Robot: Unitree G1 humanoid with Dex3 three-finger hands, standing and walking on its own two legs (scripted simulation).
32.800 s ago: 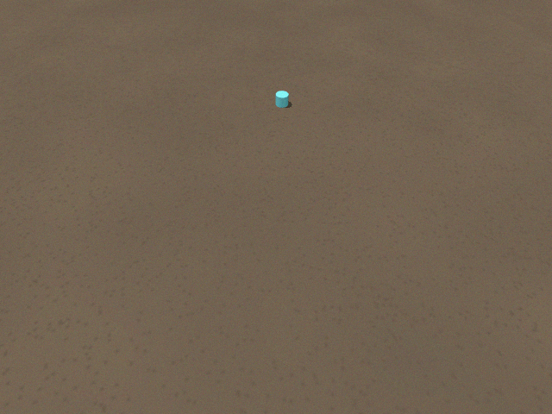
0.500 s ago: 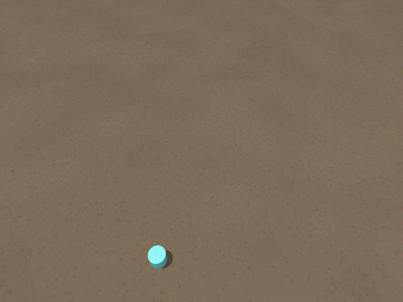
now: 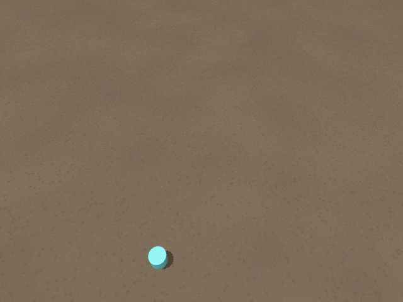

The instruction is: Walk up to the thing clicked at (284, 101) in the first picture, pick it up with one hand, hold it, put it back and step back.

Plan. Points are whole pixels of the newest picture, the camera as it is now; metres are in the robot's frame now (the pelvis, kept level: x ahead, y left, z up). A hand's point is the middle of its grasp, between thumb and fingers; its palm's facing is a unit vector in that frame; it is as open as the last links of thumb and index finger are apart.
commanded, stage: stand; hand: left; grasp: from above
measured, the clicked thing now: (158, 257) +0.40 +0.22 -0.75
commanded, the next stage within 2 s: step back in 0.70 s
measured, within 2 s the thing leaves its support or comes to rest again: neither
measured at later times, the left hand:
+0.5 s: hand out of the picture +0.08 +0.24 -0.16, palm faces +0.01 -0.94 -0.33, open 7.4 cm
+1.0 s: hand out of the picture +0.08 +0.30 -0.18, palm faces -0.02 -0.93 -0.38, open 7.4 cm
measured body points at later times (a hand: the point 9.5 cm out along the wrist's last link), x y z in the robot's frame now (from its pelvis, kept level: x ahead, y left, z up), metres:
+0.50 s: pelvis +0.00 +0.00 +0.00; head +0.01 -0.01 +0.45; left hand +0.08 +0.29 -0.13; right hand +0.08 -0.30 -0.14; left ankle +0.00 +0.13 -0.75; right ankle -0.01 -0.13 -0.75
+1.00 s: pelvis -0.04 +0.03 -0.03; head +0.01 +0.04 +0.42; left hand +0.08 +0.34 -0.15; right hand +0.03 -0.31 -0.14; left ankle -0.05 +0.13 -0.75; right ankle -0.01 -0.13 -0.75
